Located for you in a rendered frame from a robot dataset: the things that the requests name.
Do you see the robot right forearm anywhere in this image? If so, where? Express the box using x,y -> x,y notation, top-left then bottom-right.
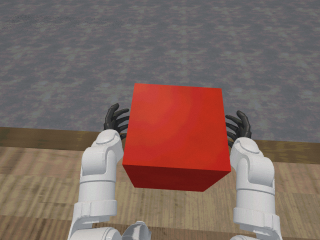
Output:
229,137 -> 283,240

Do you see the carton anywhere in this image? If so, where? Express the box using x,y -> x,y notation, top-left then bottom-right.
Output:
122,83 -> 231,192

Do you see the left robot shin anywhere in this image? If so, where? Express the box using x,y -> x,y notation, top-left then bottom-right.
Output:
135,221 -> 148,228

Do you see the right robot hand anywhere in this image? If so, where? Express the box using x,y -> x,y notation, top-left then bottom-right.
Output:
225,110 -> 252,148

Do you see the robot left upper arm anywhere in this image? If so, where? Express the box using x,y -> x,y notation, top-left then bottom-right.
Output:
70,227 -> 122,240

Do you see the left robot hand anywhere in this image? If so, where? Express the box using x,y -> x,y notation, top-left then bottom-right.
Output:
103,103 -> 130,141

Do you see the robot left forearm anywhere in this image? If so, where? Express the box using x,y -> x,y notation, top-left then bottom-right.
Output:
67,129 -> 124,240

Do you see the robot left thigh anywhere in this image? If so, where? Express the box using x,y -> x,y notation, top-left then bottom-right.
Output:
121,223 -> 152,240

